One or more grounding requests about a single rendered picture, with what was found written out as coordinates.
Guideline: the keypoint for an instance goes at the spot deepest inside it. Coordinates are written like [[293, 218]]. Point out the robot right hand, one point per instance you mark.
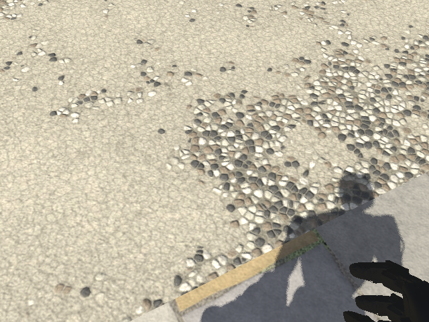
[[413, 307]]

